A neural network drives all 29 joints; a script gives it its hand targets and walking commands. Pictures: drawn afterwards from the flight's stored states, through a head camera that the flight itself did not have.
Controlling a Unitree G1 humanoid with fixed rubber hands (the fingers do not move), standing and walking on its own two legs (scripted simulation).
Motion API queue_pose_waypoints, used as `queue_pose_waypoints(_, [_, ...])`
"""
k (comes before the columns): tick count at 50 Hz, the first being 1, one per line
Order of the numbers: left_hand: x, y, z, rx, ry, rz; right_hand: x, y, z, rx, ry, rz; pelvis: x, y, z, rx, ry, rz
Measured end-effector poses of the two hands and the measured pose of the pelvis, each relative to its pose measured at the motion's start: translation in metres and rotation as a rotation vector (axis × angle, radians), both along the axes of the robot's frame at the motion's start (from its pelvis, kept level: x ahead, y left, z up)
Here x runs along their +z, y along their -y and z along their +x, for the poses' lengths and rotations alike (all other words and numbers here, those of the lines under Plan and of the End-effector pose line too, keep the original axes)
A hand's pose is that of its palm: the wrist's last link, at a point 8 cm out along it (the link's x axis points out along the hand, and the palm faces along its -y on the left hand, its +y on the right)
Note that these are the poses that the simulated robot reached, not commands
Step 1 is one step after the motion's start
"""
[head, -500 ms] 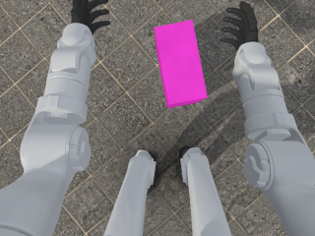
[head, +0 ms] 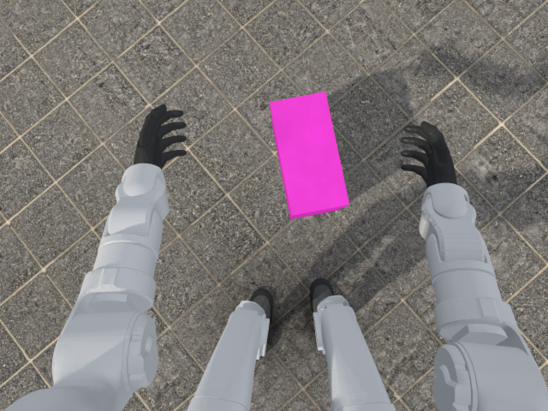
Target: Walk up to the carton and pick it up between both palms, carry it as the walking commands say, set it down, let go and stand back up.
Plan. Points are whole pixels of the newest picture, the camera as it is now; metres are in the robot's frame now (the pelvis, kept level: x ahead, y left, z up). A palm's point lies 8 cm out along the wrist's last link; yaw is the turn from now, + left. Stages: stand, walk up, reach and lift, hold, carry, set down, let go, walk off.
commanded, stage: let go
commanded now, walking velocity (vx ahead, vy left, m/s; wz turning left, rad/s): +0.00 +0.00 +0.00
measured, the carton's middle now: (306, 162) +0.53 -0.05 -0.58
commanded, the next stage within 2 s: stand in 0.98 s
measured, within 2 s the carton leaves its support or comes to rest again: neither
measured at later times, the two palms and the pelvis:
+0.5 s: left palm (54, 335) +0.22 +0.25 -0.01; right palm (532, 362) +0.20 -0.24 -0.01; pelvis +0.03 +0.00 +0.06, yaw -1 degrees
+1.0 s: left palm (53, 369) +0.19 +0.24 +0.01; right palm out of the picture +0.18 -0.26 +0.01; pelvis +0.02 +0.00 +0.07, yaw -1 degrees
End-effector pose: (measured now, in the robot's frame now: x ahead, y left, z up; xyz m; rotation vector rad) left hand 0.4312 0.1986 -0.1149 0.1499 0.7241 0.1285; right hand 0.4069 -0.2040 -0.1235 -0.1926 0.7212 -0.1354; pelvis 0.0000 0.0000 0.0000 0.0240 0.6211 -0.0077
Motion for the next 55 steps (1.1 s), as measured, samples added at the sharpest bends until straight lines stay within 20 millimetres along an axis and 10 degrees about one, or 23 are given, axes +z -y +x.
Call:
queue_pose_waypoints(10, [0.065,-0.028,-0.066,0.013,0.013,0.005,0.058,0.024,-0.083,-0.011,-0.05,-0.015,0.029,-0.001,0.019,-0.005,0.16,-0.009])
queue_pose_waypoints(26, [0.107,-0.053,-0.213,0.025,-0.045,0.015,0.114,0.035,-0.208,-0.031,-0.069,0.007,0.062,-0.005,0.027,-0.007,0.499,-0.026])
queue_pose_waypoints(55, [0.115,-0.047,-0.238,0.027,-0.082,0.02,0.122,0.064,-0.234,-0.042,-0.128,-0.039,0.069,0.001,0.029,-0.013,0.679,-0.021])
